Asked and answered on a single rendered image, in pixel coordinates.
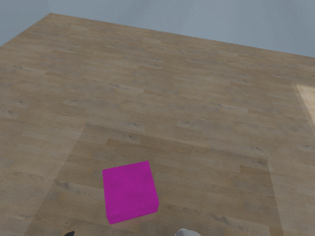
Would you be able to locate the carton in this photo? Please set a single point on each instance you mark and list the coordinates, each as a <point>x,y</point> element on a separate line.
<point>129,191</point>

